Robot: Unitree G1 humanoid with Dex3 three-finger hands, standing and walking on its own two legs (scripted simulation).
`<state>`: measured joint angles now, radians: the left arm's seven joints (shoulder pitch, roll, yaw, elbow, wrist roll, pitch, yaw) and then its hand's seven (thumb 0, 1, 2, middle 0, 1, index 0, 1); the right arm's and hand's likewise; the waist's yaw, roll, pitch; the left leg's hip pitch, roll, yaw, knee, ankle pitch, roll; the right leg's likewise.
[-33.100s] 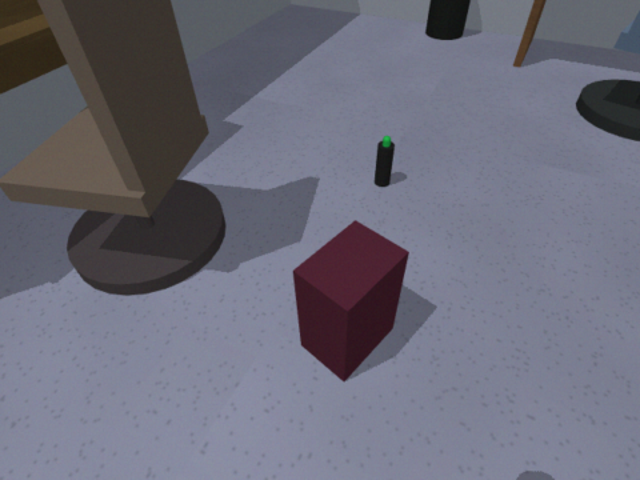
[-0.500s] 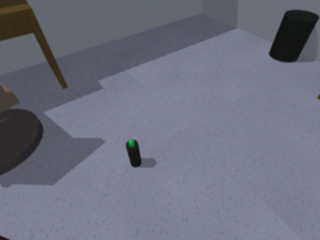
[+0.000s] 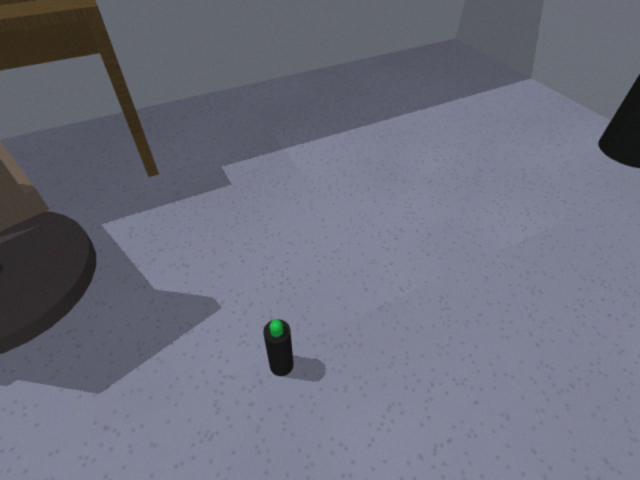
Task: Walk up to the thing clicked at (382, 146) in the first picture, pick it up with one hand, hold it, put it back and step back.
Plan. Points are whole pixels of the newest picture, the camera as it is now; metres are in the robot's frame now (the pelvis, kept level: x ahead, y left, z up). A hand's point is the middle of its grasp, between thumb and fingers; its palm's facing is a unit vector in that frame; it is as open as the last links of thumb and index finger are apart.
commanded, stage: walk up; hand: left
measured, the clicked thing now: (278, 345) +0.63 +0.18 -0.63
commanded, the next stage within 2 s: stand in 1.94 s
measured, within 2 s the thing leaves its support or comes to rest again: neither
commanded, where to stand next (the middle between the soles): +0.29 -0.01 m, yaw -1 degrees
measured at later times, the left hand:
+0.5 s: hand (167, 433) +0.23 +0.25 -0.12, palm faces -0.05 -0.90 -0.43, open 7.4 cm
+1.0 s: hand (183, 409) +0.27 +0.25 -0.15, palm faces -0.04 -0.94 -0.35, open 7.4 cm
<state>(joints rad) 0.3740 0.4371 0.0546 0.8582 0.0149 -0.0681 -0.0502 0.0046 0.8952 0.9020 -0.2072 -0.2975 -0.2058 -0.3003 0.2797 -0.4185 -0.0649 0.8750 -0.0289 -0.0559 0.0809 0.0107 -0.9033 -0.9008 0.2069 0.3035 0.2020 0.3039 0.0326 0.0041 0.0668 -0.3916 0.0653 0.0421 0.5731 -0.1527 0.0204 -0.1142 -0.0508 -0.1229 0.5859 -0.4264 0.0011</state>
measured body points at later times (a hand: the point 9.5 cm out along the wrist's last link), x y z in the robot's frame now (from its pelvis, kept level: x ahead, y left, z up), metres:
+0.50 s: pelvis +0.15 -0.03 +0.00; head +0.17 -0.06 +0.45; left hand +0.23 +0.29 -0.09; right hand +0.20 -0.35 -0.13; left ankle +0.12 +0.11 -0.68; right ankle +0.22 -0.15 -0.72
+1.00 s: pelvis +0.19 -0.01 +0.01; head +0.21 -0.01 +0.45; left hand +0.27 +0.29 -0.12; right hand +0.29 -0.31 -0.12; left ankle +0.24 +0.12 -0.72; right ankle +0.22 -0.15 -0.72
